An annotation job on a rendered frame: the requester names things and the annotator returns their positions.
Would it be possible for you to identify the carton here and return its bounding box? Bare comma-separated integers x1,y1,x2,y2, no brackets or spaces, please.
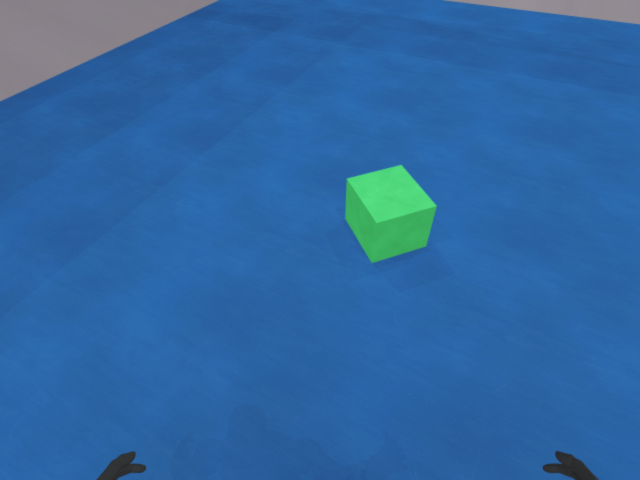
345,165,437,263

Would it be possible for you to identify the robot left hand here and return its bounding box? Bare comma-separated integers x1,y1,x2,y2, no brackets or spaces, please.
97,451,146,480

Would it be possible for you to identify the robot right hand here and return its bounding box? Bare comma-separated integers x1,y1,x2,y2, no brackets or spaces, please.
543,451,599,480

